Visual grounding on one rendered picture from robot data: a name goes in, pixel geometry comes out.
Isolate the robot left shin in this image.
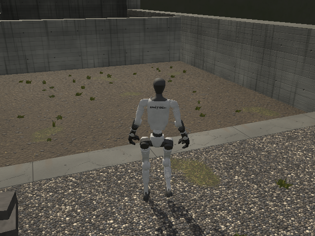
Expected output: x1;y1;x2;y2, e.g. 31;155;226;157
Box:
142;162;149;194

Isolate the robot right hand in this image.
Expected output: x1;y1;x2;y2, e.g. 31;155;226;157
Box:
178;138;189;148

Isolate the robot left forearm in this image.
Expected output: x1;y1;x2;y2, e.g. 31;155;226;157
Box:
129;119;139;137

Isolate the robot shin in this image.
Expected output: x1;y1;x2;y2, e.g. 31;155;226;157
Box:
164;159;171;191
142;162;149;194

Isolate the left robot upper arm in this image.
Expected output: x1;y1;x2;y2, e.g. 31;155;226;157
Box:
134;99;149;125

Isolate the robot right shin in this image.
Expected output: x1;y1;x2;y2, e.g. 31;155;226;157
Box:
164;159;171;191

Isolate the robot right forearm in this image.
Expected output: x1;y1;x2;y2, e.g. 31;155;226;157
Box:
178;120;188;140

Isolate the right robot upper arm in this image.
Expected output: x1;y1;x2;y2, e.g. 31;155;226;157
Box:
169;99;182;127

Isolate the robot left hand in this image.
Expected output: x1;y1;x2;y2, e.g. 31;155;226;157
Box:
128;135;140;145

